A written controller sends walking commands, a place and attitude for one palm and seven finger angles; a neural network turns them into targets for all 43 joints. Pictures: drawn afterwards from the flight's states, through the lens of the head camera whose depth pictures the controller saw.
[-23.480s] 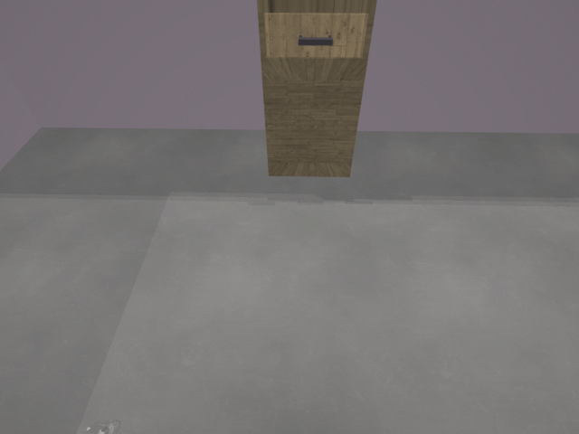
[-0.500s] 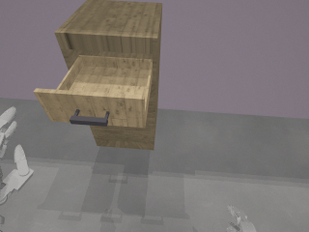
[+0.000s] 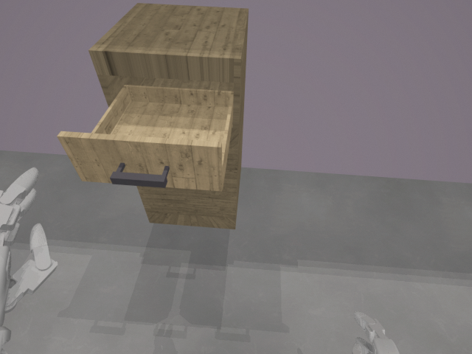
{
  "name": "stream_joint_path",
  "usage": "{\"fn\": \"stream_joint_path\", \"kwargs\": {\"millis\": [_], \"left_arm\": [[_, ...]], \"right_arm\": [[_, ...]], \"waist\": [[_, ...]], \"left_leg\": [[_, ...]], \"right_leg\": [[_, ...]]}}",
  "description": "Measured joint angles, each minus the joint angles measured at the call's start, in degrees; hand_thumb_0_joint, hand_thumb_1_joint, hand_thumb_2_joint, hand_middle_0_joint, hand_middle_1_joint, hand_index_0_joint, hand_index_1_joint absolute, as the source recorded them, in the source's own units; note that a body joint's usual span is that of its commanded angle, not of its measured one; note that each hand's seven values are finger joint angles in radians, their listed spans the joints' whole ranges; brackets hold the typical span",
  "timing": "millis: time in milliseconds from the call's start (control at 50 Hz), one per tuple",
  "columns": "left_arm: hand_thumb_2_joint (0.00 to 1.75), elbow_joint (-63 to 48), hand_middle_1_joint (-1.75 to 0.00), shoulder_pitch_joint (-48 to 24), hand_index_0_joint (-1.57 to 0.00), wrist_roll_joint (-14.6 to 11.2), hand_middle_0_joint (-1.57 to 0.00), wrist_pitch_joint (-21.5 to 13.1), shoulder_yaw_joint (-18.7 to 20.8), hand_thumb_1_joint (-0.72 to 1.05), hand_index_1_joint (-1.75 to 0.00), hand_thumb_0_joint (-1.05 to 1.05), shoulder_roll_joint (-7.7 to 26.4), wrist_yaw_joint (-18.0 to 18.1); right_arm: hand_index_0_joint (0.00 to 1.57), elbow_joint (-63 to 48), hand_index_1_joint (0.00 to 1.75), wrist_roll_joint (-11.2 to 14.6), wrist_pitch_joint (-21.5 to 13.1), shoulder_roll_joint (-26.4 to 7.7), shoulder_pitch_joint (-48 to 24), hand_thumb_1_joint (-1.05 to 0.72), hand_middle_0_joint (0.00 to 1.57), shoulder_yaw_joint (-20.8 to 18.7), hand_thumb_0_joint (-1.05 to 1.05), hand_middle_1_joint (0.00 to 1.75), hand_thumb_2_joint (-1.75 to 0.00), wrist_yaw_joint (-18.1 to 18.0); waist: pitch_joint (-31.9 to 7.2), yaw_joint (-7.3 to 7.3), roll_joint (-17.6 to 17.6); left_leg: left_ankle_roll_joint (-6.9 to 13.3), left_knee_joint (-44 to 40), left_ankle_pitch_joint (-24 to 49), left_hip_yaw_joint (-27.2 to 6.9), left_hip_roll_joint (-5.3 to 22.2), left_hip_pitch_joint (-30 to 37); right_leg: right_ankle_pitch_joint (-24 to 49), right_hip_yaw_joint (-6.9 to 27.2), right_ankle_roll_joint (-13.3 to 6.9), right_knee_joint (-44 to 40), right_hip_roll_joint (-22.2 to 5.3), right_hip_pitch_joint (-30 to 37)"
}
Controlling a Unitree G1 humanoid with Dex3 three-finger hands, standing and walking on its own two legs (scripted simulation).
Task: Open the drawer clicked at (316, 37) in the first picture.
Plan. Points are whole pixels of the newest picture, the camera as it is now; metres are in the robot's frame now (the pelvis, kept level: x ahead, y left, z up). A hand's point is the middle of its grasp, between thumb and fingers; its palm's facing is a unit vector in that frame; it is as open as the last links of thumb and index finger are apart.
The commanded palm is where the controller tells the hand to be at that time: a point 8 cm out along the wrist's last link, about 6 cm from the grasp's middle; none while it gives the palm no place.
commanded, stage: let the arm hang, fingers relaxed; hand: left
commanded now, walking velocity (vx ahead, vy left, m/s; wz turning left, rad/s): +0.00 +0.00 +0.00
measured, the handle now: (141, 173) +0.53 +0.26 -0.04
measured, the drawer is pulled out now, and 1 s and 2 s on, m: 0.29 0.29 0.29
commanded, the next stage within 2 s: look to check the result in 1.08 s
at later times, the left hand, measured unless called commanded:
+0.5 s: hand out of the picture -0.03 +0.20 -0.16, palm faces +0.03 -0.97 -0.23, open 7.2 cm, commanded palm none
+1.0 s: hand out of the picture +0.02 +0.17 -0.17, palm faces +0.02 -0.98 -0.21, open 7.3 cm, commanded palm none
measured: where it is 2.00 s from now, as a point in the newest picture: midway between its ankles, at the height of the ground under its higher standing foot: outside the picture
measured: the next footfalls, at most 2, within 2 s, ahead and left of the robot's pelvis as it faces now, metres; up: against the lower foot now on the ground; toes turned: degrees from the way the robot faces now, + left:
none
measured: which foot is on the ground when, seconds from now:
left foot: down 0.00-1.00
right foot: down 0.00-1.00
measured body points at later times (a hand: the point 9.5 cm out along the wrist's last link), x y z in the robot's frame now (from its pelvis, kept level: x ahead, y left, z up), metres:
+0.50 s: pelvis +0.00 +0.00 +0.01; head +0.03 +0.00 +0.46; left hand -0.03 +0.25 -0.15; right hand -0.04 -0.23 -0.15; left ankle +0.00 +0.12 -0.73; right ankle +0.06 -0.08 -0.73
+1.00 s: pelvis +0.01 +0.00 +0.01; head +0.03 -0.01 +0.46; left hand +0.02 +0.22 -0.15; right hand -0.03 -0.19 -0.16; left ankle +0.00 +0.12 -0.73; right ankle +0.06 -0.08 -0.73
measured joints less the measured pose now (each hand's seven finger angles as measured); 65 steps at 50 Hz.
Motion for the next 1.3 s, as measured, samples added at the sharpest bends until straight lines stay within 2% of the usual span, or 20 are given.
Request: {"fn": "stream_joint_path", "kwargs": {"millis": [40,100,140,180,240,260,320,380,580,820,880,1300], "left_arm": [[0.9,12.3,-0.3,-6.7,-0.21,1.1,-0.21,2.5,-4.0,0.89,-0.3,0.01,-0.2,-3.3],[0.9,36.2,-0.3,-16.0,-0.2,1.4,-0.21,10.0,-9.8,0.9,-0.3,0.0,-3.9,-5.9],[0.9,50.4,-0.3,-19.4,-0.2,1.4,-0.2,13.8,-12.2,0.9,-0.3,0.0,-6.3,-6.4],[0.9,61.9,-0.3,-20.7,-0.19,1.2,-0.2,16.0,-14.4,0.91,-0.3,0.01,-8.4,-6.8],[0.9,74.4,-0.3,-20.4,-0.19,0.7,-0.2,16.9,-17.8,0.91,-0.29,0.01,-11.8,-7.8],[0.9,77.0,-0.3,-20.2,-0.2,0.0,-0.2,16.4,-17.2,0.94,-0.3,0.0,-12.7,-7.1],[0.9,82.1,-0.3,-19.8,-0.2,0.0,-0.21,14.7,-16.2,1.01,-0.3,-0.03,-11.5,-6.7],[0.9,86.8,-0.3,-18.6,-0.2,0.0,-0.21,14.0,-16.8,1.01,-0.3,-0.02,-10.4,-7.2],[0.9,95.8,-0.3,-16.5,-0.2,-0.2,-0.2,13.4,-18.0,0.93,-0.3,0.0,-11.0,-6.9],[0.9,95.1,-0.3,-19.4,-0.2,0.0,-0.2,12.5,-18.3,0.91,-0.3,0.01,-14.7,-6.5],[0.9,95.0,-0.3,-19.8,-0.2,0.3,-0.21,12.6,-18.1,0.93,-0.3,0.02,-14.6,-6.1],[0.9,95.4,-0.3,-19.6,-0.2,-0.1,-0.2,12.1,-17.8,0.91,-0.3,0.01,-14.7,-6.3]], "right_arm": [[0.2,3.2,0.3,0.0,0.9,-1.1,-1.2,-0.91,0.2,-0.8,0.01,0.3,-0.9,2.0],[0.2,7.5,0.3,-0.4,5.3,-1.6,-2.7,-0.91,0.2,-0.7,0.01,0.3,-0.9,3.1],[0.2,9.4,0.3,-0.9,7.4,-0.7,-2.8,-0.91,0.2,-0.1,0.01,0.3,-0.9,3.5],[0.2,11.1,0.3,-1.2,8.3,0.6,-2.4,-0.91,0.2,0.5,0.01,0.3,-0.9,3.5],[0.2,14.0,0.3,-1.3,8.6,2.1,-1.0,-0.91,0.2,1.6,0.01,0.3,-0.9,3.0],[0.2,15.1,0.3,-1.1,8.6,2.5,-0.4,-0.92,0.2,1.4,0.0,0.3,-0.9,2.5],[0.2,18.7,0.3,-1.0,9.1,2.5,1.8,-0.94,0.21,1.0,0.0,0.3,-0.9,1.9],[0.2,21.8,0.3,-0.8,9.6,2.1,3.8,-0.94,0.2,0.6,0.0,0.3,-0.9,1.6],[0.2,27.0,0.3,-0.4,9.4,3.3,6.3,-0.92,0.2,0.7,0.0,0.3,-0.9,1.1],[0.2,27.7,0.3,-0.5,8.6,7.0,5.3,-0.91,0.2,0.9,0.0,0.3,-0.9,1.2],[0.2,27.6,0.3,-0.5,8.4,7.4,5.2,-0.91,0.2,0.7,0.0,0.3,-0.9,1.2],[0.2,28.4,0.3,-0.4,8.4,5.6,5.2,-0.91,0.2,0.1,0.0,0.3,-0.9,0.5]], "waist": [[-0.9,0.78,1.7],[-1.8,0.57,3.5],[-1.2,0.11,2.7],[0.0,-0.4,1.3],[2.4,-0.58,-0.2],[3.1,-0.4,-0.6],[4.4,0.9,-1.1],[5.0,1.47,-0.5],[5.1,1.18,2.0],[3.1,0.6,2.5],[2.8,0.44,2.3],[3.9,0.48,1.9]], "left_leg": [[-0.1,3.5,-1.5,-0.7,-0.4,-2.4],[0.0,6.3,-3.0,-1.7,-0.6,-3.6],[0.2,6.5,-2.8,-1.5,-0.7,-2.8],[0.2,5.5,-2.9,-0.9,-0.6,-1.7],[0.0,2.8,-1.8,-0.1,0.1,-0.1],[0.0,1.9,-1.2,-0.1,0.3,0.2],[-0.2,-0.7,0.3,-0.5,0.8,1.0],[-0.3,-2.7,1.2,-0.5,0.9,2.0],[0.0,-5.8,2.1,0.3,0.6,4.6],[-0.1,-5.9,1.8,1.0,0.7,5.1],[-0.2,-5.8,1.6,1.1,0.8,5.1],[-0.6,-6.7,0.9,0.7,1.3,6.5]], "right_leg": [[-0.2,-0.8,-1.2,2.1,-0.5,-1.4],[-3.3,-1.8,-1.9,4.6,-0.9,-2.1],[-3.8,-1.6,-1.8,5.3,-1.0,-1.7],[-3.5,-1.0,-1.7,4.9,-0.9,-1.0],[-1.6,-0.3,-1.8,1.7,0.0,0.6],[-0.8,-0.3,-1.9,0.2,0.3,1.1],[1.3,-0.6,-2.1,-3.8,0.9,2.6],[2.6,-0.6,-2.1,-6.5,1.1,3.9],[3.3,0.2,-1.8,-8.7,1.0,5.8],[2.5,1.0,-1.8,-7.6,1.1,5.5],[2.3,1.1,-1.9,-7.3,1.3,5.4],[1.5,0.8,-2.2,-8.2,1.7,6.9]]}}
